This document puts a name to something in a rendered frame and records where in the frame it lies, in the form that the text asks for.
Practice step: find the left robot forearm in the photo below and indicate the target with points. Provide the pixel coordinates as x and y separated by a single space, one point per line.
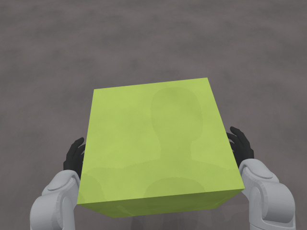
54 209

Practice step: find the robot right hand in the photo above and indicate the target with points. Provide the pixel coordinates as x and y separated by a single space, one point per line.
241 146

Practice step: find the robot left hand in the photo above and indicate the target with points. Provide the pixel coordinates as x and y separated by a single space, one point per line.
74 159

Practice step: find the carton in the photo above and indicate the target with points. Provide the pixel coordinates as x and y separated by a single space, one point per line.
157 148

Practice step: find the right robot forearm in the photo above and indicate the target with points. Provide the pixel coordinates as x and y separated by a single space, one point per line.
271 204

